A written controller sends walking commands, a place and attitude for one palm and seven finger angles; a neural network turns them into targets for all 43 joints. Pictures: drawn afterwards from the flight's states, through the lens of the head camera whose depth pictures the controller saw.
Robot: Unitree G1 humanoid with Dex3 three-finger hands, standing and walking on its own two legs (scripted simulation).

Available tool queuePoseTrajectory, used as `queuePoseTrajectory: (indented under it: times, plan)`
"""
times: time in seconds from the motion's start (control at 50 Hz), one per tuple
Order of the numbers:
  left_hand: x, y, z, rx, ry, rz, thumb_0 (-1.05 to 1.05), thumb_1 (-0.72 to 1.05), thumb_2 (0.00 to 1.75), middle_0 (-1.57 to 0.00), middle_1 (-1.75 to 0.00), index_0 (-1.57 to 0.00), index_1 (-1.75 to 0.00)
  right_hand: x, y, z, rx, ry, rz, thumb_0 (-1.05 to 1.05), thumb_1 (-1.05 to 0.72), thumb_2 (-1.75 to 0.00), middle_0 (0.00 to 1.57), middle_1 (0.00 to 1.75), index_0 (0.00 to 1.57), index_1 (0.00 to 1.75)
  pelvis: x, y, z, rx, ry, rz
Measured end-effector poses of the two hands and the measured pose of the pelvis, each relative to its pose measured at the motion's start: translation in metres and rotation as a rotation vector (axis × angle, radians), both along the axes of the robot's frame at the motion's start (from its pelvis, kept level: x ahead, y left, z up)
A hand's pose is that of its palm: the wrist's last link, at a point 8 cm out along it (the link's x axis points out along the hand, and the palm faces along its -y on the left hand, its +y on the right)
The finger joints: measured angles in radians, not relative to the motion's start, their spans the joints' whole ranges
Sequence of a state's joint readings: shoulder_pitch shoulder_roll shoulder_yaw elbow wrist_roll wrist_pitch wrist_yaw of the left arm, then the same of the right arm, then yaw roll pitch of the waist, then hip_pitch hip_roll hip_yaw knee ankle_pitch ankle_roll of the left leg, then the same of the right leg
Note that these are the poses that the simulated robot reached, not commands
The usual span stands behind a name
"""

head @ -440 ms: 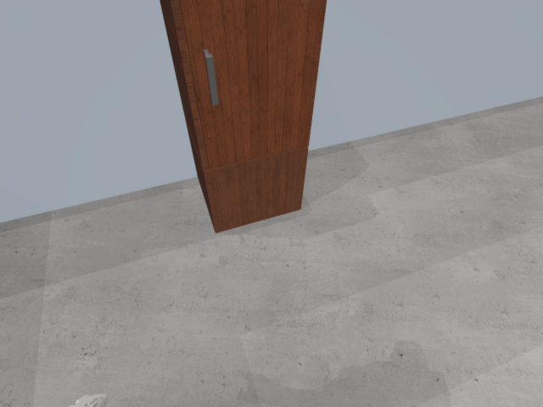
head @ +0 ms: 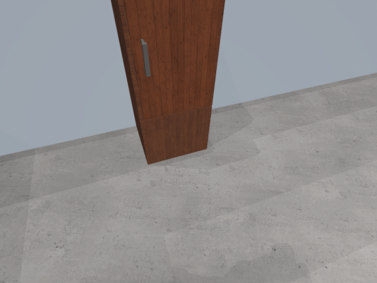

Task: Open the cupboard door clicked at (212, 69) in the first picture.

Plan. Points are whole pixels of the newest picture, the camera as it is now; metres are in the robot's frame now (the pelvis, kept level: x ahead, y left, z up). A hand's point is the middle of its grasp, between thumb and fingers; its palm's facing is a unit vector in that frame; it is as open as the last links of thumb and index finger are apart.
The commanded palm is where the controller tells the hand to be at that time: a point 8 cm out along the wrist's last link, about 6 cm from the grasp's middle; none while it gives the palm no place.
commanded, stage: stand and wait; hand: left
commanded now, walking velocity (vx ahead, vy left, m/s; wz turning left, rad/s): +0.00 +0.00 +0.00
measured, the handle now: (145, 58) +0.94 +0.24 +0.01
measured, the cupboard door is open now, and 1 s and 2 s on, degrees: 0 0 0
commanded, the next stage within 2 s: look at it before walking up in 0.38 s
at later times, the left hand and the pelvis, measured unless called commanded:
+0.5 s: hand out of the picture +0.07 +0.24 -0.15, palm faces -0.03 -0.94 -0.33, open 7.3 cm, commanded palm none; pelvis -0.01 -0.01 +0.00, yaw +0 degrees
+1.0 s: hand out of the picture +0.06 +0.24 -0.15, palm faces -0.04 -0.94 -0.33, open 7.3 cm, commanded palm none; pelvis -0.01 +0.00 +0.00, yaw +0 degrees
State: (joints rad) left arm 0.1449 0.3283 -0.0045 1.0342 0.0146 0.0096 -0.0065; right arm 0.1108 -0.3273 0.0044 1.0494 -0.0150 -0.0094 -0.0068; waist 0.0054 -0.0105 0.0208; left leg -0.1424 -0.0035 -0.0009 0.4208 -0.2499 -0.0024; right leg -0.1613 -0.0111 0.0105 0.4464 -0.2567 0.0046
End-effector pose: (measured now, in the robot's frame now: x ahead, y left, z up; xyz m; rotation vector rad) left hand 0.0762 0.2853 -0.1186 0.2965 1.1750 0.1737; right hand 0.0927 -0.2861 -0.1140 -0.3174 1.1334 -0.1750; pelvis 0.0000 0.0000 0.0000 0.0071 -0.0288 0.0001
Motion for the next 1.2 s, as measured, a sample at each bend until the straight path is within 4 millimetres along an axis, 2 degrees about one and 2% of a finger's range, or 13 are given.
queuePoseTrajectory:
  times: [0.18, 0.34, 0.62, 0.98, 1.2]
  plan:
    - [-0.021, 0.003, 0.0, 0.016, 0.057, 0.012, 0.0, 0.91, 0.9, -0.21, -0.3, -0.2, -0.3, -0.033, -0.01, -0.005, -0.005, 0.083, -0.031, 0.01, -0.9, -0.9, 0.2, 0.3, 0.2, 0.3, -0.006, -0.004, 0.002, 0.0, -0.003, -0.003]
    - [-0.022, 0.002, 0.002, 0.021, 0.056, 0.007, 0.0, 0.91, 0.9, -0.21, -0.3, -0.2, -0.3, -0.045, -0.011, -0.007, 0.001, 0.103, -0.042, 0.01, -0.9, -0.9, 0.2, 0.3, 0.2, 0.3, -0.01, -0.005, 0.002, 0.0, -0.003, -0.005]
    - [-0.01, -0.003, 0.005, 0.013, 0.012, -0.007, 0.0, 0.91, 0.9, -0.21, -0.3, -0.2, -0.3, -0.038, -0.01, -0.005, 0.008, 0.068, -0.035, 0.01, -0.9, -0.9, 0.2, 0.3, 0.2, 0.3, -0.013, -0.006, 0.003, 0.0, -0.005, -0.006]
    - [-0.019, 0.001, 0.002, 0.012, 0.051, 0.001, 0.0, 0.91, 0.9, -0.21, -0.3, -0.2, -0.3, -0.035, -0.01, -0.002, -0.002, 0.081, -0.034, 0.01, -0.9, -0.9, 0.2, 0.3, 0.2, 0.3, -0.01, -0.004, 0.004, -0.002, 0.001, -0.007]
    - [-0.016, 0.003, 0.002, 0.016, 0.052, 0.002, 0.0, 0.91, 0.9, -0.21, -0.3, -0.2, -0.3, -0.03, -0.008, -0.002, -0.004, 0.066, -0.041, 0.01, -0.9, -0.9, 0.2, 0.3, 0.2, 0.3, -0.008, -0.003, 0.004, -0.002, 0.001, -0.024]
